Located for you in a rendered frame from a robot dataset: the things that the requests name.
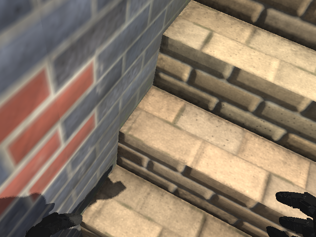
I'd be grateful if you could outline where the left robot hand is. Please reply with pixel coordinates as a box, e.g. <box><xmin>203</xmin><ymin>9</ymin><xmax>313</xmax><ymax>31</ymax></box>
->
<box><xmin>25</xmin><ymin>212</ymin><xmax>83</xmax><ymax>237</ymax></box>

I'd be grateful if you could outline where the right robot hand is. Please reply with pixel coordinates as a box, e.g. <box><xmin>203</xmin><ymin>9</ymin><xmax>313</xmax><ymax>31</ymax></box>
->
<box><xmin>266</xmin><ymin>192</ymin><xmax>316</xmax><ymax>237</ymax></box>

